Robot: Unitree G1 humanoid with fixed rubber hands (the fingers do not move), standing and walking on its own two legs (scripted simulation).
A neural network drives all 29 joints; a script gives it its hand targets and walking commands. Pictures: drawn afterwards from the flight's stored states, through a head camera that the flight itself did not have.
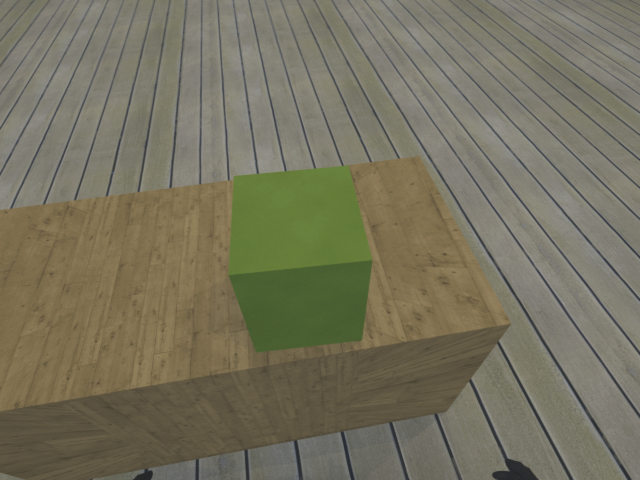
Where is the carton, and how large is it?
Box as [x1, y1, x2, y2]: [228, 166, 371, 352]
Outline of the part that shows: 348,166 234,176 228,274 256,352 361,340 371,267 371,256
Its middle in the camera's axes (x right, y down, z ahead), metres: -0.03 +0.04 +0.69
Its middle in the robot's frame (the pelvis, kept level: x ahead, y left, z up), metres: +0.48 +0.04 -0.08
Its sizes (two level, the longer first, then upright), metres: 0.210 0.200 0.250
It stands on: a pedestal, 0.56 m high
